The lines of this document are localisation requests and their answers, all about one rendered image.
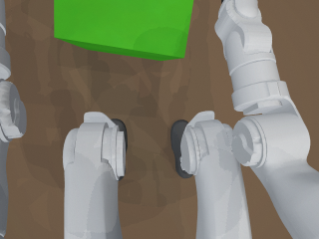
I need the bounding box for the robot right upper arm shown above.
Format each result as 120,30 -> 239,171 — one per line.
231,112 -> 319,239

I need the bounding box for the robot left forearm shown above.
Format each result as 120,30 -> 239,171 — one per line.
0,0 -> 11,80

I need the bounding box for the robot left thigh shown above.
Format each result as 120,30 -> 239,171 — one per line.
64,122 -> 126,239

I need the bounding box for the carton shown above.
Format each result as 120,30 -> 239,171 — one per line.
54,0 -> 194,61

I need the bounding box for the robot left shin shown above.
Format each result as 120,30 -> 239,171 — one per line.
63,112 -> 120,177

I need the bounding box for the robot left upper arm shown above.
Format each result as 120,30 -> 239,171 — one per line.
0,79 -> 27,239

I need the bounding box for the robot right forearm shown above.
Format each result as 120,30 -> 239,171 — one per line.
214,0 -> 311,148

